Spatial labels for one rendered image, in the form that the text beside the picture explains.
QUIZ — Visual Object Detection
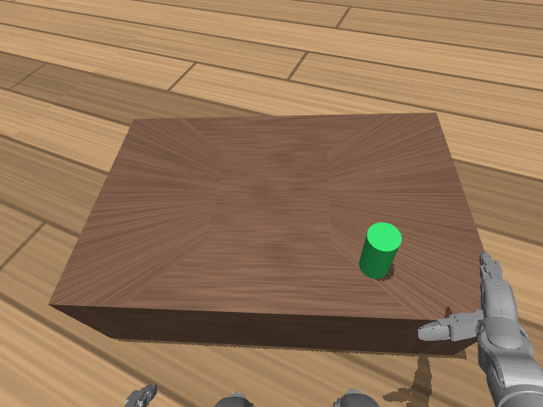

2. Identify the right robot arm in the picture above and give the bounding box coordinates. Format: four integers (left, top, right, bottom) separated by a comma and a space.
478, 316, 543, 407

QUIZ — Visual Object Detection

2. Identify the right robot hand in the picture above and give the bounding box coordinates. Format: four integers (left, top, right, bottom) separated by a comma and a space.
417, 252, 518, 342

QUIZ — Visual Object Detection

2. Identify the can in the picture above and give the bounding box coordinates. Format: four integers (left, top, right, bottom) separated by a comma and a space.
359, 222, 401, 279

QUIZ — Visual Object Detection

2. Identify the left robot hand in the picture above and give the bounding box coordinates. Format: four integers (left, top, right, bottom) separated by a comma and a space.
124, 384, 157, 407

